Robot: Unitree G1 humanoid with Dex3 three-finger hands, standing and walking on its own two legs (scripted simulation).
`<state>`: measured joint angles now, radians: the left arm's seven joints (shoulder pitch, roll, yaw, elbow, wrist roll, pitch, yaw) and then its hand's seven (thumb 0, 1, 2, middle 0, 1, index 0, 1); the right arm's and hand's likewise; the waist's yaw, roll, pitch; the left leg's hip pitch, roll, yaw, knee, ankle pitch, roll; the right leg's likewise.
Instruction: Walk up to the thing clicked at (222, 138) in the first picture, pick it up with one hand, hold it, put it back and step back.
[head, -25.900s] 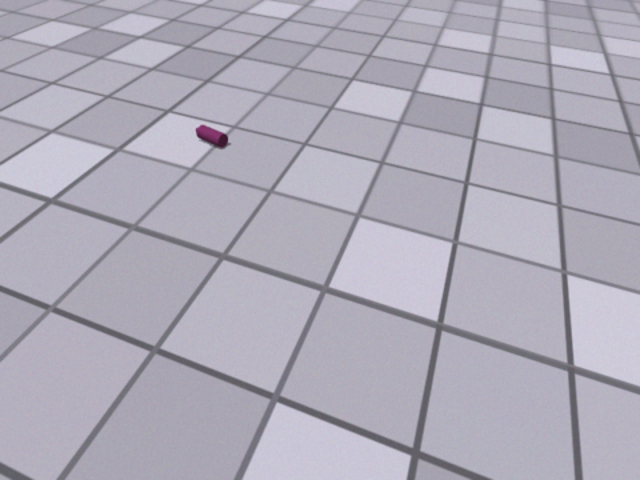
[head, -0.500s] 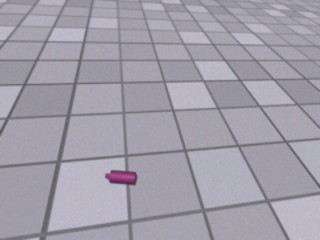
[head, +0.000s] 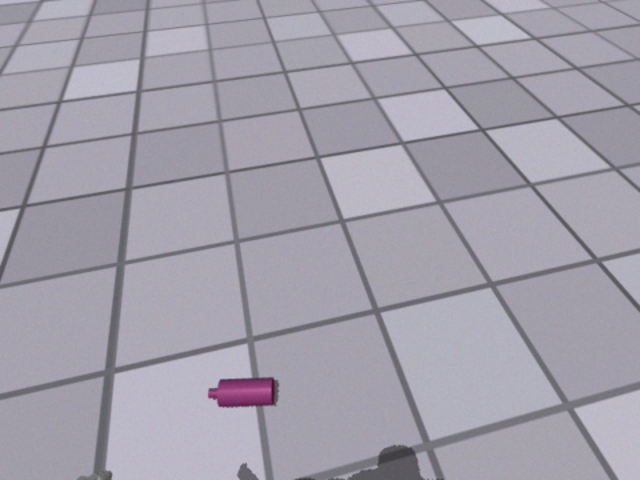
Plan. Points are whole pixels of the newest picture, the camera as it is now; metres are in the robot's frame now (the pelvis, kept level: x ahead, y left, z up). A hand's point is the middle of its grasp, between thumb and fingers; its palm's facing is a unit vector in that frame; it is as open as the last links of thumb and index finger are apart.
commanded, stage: walk up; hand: left
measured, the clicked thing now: (241, 392) +0.49 +0.25 -0.73
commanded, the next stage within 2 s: none
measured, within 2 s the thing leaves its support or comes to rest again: neither
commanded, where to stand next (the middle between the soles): +0.11 -0.01 m, yaw +0 degrees
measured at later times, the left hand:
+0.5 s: hand out of the picture +0.11 +0.28 -0.17, palm faces -0.03 -0.93 -0.36, open 7.4 cm
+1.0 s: hand out of the picture +0.13 +0.27 -0.14, palm faces -0.01 -0.94 -0.35, open 7.4 cm
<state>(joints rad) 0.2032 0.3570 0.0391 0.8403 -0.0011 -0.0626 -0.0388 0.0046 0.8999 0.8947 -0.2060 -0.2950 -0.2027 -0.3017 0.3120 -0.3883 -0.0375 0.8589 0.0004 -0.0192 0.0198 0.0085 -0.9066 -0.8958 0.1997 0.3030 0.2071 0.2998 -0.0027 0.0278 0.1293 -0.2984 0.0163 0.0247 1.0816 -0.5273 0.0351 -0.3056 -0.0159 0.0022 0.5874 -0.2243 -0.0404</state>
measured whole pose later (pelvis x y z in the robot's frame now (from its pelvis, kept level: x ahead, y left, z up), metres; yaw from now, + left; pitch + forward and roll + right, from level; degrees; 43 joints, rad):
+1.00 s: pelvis +0.02 +0.01 +0.01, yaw +0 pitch -3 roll +0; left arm 0.08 0.36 0.02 1.06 0.01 -0.01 -0.01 0.01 0.90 0.89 -0.21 -0.30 -0.20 -0.30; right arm 0.14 -0.36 0.00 1.08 -0.01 0.00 0.03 0.01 -0.91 -0.90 0.20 0.30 0.21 0.30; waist -0.01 0.01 0.06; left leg -0.25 0.02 -0.05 0.46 -0.15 -0.03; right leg -0.12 -0.03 -0.01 0.47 -0.29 0.02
